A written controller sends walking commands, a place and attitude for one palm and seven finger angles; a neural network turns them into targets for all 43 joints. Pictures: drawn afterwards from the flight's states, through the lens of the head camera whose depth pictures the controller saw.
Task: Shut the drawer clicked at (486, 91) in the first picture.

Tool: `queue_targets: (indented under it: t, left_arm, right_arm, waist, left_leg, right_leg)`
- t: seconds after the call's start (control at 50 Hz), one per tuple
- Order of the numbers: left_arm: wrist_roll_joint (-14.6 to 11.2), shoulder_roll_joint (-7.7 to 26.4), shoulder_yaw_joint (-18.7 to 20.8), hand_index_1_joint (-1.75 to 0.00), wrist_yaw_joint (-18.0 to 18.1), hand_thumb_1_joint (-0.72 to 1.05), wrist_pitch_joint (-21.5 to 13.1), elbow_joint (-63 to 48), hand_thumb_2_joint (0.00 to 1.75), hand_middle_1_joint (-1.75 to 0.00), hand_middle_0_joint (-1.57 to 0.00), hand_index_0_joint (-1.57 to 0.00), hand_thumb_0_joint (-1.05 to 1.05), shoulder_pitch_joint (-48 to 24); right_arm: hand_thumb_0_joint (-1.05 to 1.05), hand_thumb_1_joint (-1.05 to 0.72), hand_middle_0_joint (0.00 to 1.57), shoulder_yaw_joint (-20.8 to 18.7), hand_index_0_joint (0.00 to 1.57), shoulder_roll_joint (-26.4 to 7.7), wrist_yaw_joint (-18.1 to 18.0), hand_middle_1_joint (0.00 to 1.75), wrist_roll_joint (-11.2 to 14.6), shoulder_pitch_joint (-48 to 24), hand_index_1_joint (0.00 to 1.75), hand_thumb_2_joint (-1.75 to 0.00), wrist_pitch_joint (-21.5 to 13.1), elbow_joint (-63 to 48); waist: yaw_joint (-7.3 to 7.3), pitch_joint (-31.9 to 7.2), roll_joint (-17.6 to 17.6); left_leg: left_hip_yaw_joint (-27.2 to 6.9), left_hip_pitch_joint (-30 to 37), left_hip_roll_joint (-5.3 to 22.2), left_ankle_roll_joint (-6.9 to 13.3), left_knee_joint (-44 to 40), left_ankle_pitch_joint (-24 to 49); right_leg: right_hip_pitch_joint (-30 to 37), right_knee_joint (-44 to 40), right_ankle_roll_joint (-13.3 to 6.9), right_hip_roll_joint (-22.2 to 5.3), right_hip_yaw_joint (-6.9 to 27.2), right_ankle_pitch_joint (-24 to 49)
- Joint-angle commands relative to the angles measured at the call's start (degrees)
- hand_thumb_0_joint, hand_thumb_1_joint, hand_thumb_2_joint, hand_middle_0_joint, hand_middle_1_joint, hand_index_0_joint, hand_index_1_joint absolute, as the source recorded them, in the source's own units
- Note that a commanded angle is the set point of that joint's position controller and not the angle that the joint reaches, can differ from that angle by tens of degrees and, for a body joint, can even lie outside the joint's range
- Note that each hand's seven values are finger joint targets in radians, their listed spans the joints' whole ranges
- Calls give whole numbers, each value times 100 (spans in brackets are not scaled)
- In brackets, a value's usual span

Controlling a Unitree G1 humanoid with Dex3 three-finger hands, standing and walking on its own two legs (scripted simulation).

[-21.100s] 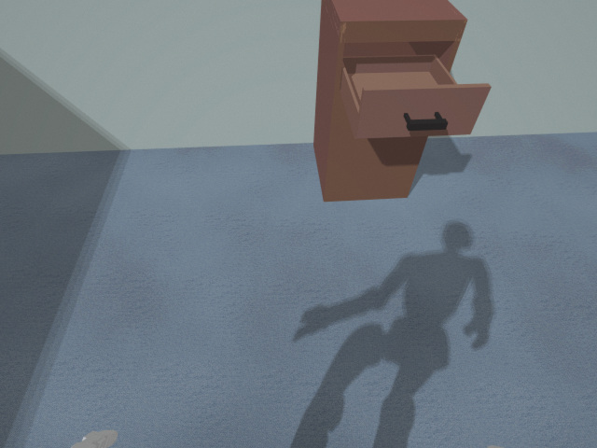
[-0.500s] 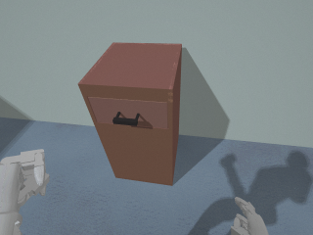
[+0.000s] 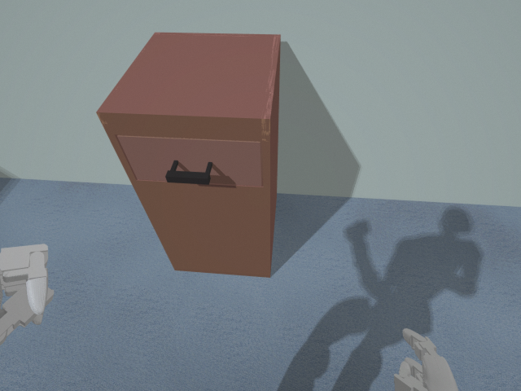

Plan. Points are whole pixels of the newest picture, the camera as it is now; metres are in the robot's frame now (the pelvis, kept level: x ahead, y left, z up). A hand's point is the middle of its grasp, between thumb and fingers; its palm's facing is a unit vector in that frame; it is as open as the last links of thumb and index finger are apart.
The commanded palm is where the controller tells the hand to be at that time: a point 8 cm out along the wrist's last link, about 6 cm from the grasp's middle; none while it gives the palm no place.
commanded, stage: step back with the hand held close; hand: left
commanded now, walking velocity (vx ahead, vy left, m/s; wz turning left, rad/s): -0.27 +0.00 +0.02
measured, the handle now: (190, 171) +0.64 +0.22 -0.11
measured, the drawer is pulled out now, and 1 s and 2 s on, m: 0.00 0.00 0.00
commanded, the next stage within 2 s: stop stepping back and stand still in 1.06 s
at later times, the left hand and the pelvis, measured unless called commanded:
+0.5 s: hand (13, 335) +0.15 +0.25 +0.16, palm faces +0.34 -0.81 -0.48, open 3.3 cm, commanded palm +0.08 +0.29 +0.18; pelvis -0.05 +0.01 -0.01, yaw +0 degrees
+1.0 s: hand out of the picture +0.11 +0.24 +0.17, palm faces +0.20 -0.88 -0.43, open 3.3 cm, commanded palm +0.03 +0.29 +0.18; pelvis -0.11 +0.02 +0.01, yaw -2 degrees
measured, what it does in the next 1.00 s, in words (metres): walks backwards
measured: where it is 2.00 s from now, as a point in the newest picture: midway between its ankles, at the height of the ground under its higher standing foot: outside the picture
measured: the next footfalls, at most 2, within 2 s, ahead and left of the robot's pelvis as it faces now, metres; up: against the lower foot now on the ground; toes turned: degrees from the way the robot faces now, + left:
right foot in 1.12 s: -0.22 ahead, -0.08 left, +0.00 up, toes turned -1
left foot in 1.34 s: -0.17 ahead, +0.12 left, +0.00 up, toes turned +1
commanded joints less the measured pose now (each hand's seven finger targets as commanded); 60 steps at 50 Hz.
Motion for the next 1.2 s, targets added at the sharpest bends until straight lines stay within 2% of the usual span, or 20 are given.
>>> queue_targets:
  t: [0.0,0.16,0.32,0.4,0.46,0.52,0.58,0.62,0.66,0.72,0.82,0.9,0.98,1.06,1.08,1.1,1.12,1.14,1.16,1.18]
  left_arm:
    - [-67,788,694,-160,190,90,-344,-1003,90,-160,-140,-140,0,140]
    - [49,836,672,-160,270,90,-466,-1342,90,-160,-140,-140,0,-99]
    - [183,776,765,-160,248,90,-485,-1445,90,-160,-140,-140,0,-261]
    - [177,801,776,-160,238,90,-500,-1472,90,-160,-140,-140,0,-313]
    - [91,842,706,-160,273,90,-602,-1570,90,-160,-140,-140,0,-347]
    - [26,989,837,-160,398,90,-688,-1582,90,-160,-140,-140,0,-221]
    - [43,1142,971,-160,432,90,-746,-1744,90,-160,-140,-140,0,25]
    - [210,1195,1128,-160,355,90,-818,-1801,90,-160,-140,-140,0,172]
    - [240,1246,1206,-160,333,90,-783,-2005,90,-160,-140,-140,0,-258]
    - [93,1009,1044,-160,335,90,-761,-1829,90,-160,-140,-140,0,130]
    - [30,888,606,-160,188,90,-867,-2056,90,-160,-140,-140,0,-11]
    - [-46,1053,796,-160,124,90,-823,-2274,90,-160,-140,-140,0,75]
    - [-215,1375,1240,-160,90,90,-745,-2552,90,-160,-140,-140,0,368]
    - [-419,1380,1468,-160,5,90,-725,-2375,90,-160,-140,-140,0,657]
    - [-426,1536,1575,-160,-2,90,-730,-2342,90,-160,-140,-140,0,761]
    - [-462,1550,1495,-160,-17,90,-777,-2301,90,-160,-140,-140,0,542]
    - [-473,1644,1507,-160,10,90,-753,-2125,90,-160,-140,-140,0,234]
    - [-403,1112,1195,-160,-31,90,-552,-1455,90,-160,-140,-140,0,262]
    - [-304,852,1079,-160,-17,90,-369,-1180,90,-160,-140,-140,0,278]
    - [-221,740,825,-160,-36,90,-304,-1341,90,-160,-140,-140,0,108]
  right_arm:
    - [0,-90,20,-178,20,-610,-53,30,-27,-565,30,-90,-348,-930]
    - [0,-90,20,-133,20,-680,-58,30,-55,-523,30,-90,-470,-1019]
    - [0,-90,20,-111,20,-676,-89,30,-123,-469,30,-90,-620,-1049]
    - [0,-90,20,-154,20,-694,-55,30,-131,-447,30,-90,-604,-1007]
    - [0,-90,20,-218,20,-676,22,30,-110,-342,30,-90,-549,-905]
    - [0,-90,20,-217,20,-553,38,30,-113,-323,30,-90,-454,-782]
    - [0,-90,20,-202,20,-628,-39,30,-107,-478,30,-90,-450,-802]
    - [0,-90,20,-185,20,-735,-82,30,-136,-648,30,-90,-590,-904]
    - [0,-90,20,-217,20,-687,-111,30,-284,-514,30,-90,-694,-864]
    - [0,-90,20,-232,20,-602,-77,30,-305,-395,30,-90,-860,-660]
    - [0,-90,20,-137,20,-593,11,30,-345,-167,30,-90,-1079,-244]
    - [0,-90,20,-127,20,-521,71,30,-379,-221,30,-90,-1105,-239]
    - [0,-90,20,-66,20,-458,124,30,-437,-427,30,-90,-1007,-446]
    - [0,-90,20,-76,20,-450,171,30,-450,-632,30,-90,-780,-559]
    - [0,-90,20,-71,20,-443,168,30,-396,-562,30,-90,-689,-575]
    - [0,-90,20,-58,20,-408,159,30,-263,-541,30,-90,-591,-554]
    - [0,-90,20,-96,20,-452,113,30,-136,-689,30,-90,-611,-615]
    - [0,-90,20,-237,20,-443,97,30,-117,-619,30,-90,-577,-485]
    - [0,-90,20,-187,20,-269,103,30,-68,-620,30,-90,-449,-448]
    - [0,-90,20,-21,20,-199,106,30,-75,-768,30,-90,-403,-664]
  waist:
    - [49,-813,-32]
    - [-5,-458,114]
    - [41,-525,219]
    - [-1,-504,-192]
    - [-98,-518,-571]
    - [-137,-750,-702]
    - [-96,-739,88]
    - [-27,-800,1215]
    - [-53,-633,840]
    - [56,-957,174]
    - [49,-1537,733]
    - [107,-2072,1107]
    - [174,-2210,1305]
    - [230,-1851,1159]
    - [185,-1841,559]
    - [64,-1397,-612]
    - [134,-906,-1554]
    - [139,-380,-1934]
    - [-69,-217,-1415]
    - [-82,-286,-1031]
  left_leg:
    - [-947,-493,857,11,-474,986]
    - [-1204,-1439,932,163,-865,-1103]
    - [-1489,-2552,1223,328,-1258,-1832]
    - [-1253,-2470,940,247,-610,-1538]
    - [-878,-1454,483,-14,571,-1183]
    - [-683,-666,338,-159,1028,-618]
    - [-1169,-849,757,16,-181,-507]
    - [-2324,-2465,1826,413,-1827,-1784]
    - [-2884,-2565,2210,631,-2199,-1870]
    - [-2204,-579,1937,540,-1485,327]
    - [-1558,1669,1613,161,-1264,2674]
    - [-1145,2268,1499,118,-1260,3056]
    - [-910,1622,1422,-33,-1669,1911]
    - [-557,319,1247,-421,-1445,195]
    - [-329,473,930,-528,-647,-36]
    - [-163,698,581,-596,938,-357]
    - [-288,462,172,-640,2835,-982]
    - [-621,-725,46,-562,3936,-1364]
    - [-608,-1280,314,-527,3909,-1033]
    - [-400,-1312,422,-443,3293,-919]
  right_leg:
    - [787,-149,251,-737,941,1413]
    - [755,-235,272,-581,1037,6]
    - [1602,743,367,-288,937,438]
    - [1282,335,227,-609,1350,480]
    - [-5,-706,-165,-1339,1990,-368]
    - [-588,-971,-331,-1674,1756,-276]
    - [-381,-278,-5,-981,942,-175]
    - [1174,1599,343,75,466,-152]
    - [751,3107,337,217,831,-881]
    - [-473,2805,333,57,797,-1538]
    - [-1086,1785,393,133,533,-1747]
    - [-932,1699,387,266,374,-1801]
    - [-291,1169,266,325,169,-1811]
    - [863,-698,-13,23,95,-1075]
    - [615,-1393,-86,-407,321,-579]
    - [-515,-2062,-259,-1376,1076,-339]
    - [-1836,-2371,-726,-2442,1930,-1006]
    - [-1810,-1961,-943,-2560,1841,-407]
    - [-1217,-1263,-710,-2114,988,842]
    - [-709,-900,-570,-1862,921,1615]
